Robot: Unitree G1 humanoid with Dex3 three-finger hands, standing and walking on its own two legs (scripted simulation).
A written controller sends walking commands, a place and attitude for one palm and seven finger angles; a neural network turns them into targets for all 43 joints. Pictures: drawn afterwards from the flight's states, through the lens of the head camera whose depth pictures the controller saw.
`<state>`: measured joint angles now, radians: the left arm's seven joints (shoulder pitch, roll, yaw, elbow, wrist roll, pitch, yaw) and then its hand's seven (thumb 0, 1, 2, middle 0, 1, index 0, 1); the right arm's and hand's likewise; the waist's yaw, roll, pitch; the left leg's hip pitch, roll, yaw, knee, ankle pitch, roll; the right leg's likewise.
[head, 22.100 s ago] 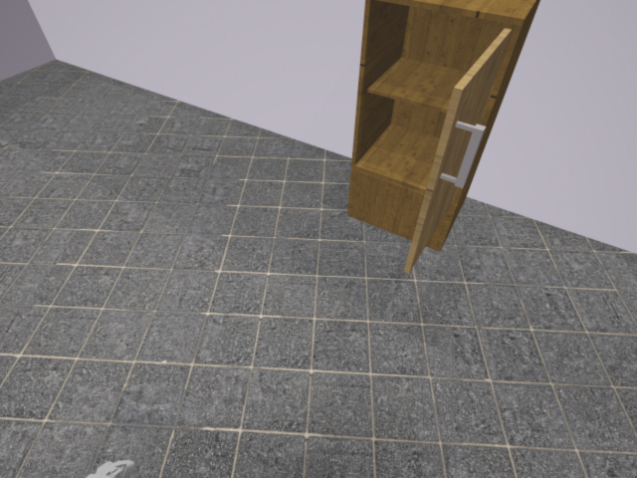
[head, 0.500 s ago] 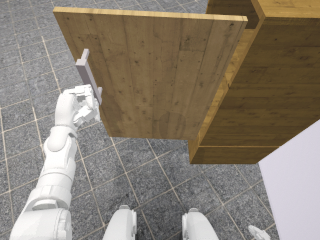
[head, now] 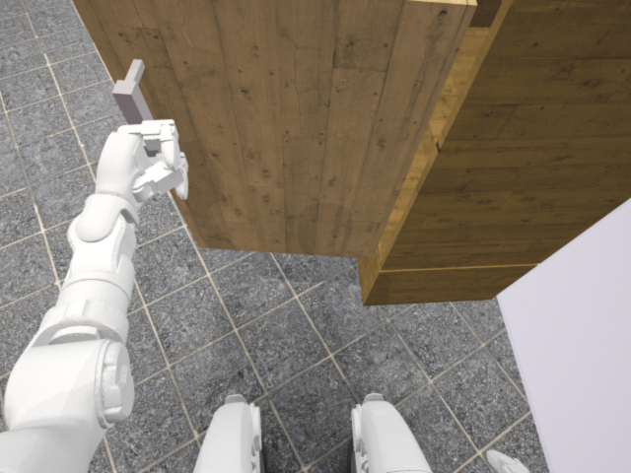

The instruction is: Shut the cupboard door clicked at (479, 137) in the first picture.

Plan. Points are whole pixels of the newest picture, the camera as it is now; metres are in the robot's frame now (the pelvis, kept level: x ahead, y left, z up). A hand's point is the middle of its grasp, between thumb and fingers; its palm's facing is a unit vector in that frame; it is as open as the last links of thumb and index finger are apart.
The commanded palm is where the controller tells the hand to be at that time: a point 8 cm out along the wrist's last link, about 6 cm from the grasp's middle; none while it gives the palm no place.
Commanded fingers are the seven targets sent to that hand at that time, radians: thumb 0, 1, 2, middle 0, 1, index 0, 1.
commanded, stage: push the door shut along its arc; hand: left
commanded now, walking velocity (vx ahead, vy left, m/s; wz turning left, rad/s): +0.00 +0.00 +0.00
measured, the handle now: (153, 126) +0.55 +0.19 +0.07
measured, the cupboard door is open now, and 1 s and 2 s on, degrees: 83 70 63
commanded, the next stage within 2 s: pull the fist back off the door in 1.18 s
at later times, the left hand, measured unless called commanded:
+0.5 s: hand (204, 131) +0.53 +0.13 +0.07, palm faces -0.28 -0.96 -0.03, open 3.1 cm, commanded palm +0.54 +0.17 +0.07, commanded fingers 0.00 0.90 0.90 -1.30 -1.50 -1.30 -1.50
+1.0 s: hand (235, 102) +0.58 +0.09 +0.07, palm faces -0.38 -0.92 -0.05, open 2.9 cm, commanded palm +0.60 +0.12 +0.07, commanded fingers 0.00 0.90 0.90 -1.30 -1.50 -1.30 -1.50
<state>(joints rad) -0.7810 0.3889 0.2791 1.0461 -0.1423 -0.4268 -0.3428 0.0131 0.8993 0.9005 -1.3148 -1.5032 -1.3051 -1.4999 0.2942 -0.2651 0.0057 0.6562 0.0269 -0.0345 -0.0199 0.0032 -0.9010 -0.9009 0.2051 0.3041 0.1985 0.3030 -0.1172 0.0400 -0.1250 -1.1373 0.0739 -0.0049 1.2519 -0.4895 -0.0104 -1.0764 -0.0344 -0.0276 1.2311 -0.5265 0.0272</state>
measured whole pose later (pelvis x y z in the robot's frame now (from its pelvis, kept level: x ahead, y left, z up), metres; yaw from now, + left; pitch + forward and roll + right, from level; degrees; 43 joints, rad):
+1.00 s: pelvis -0.01 +0.01 -0.03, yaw -3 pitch +30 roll -4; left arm -1.30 0.62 0.29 1.28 0.00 -0.23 -0.45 -0.02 0.87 0.91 -1.30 -1.50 -1.29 -1.50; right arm 0.37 -0.27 0.05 0.66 -0.01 -0.06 -0.02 0.00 -0.90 -0.90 0.21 0.30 0.20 0.30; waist -0.27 0.07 -0.11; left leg -1.40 0.10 -0.02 1.39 -0.52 0.00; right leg -1.33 0.00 -0.03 1.34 -0.53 0.03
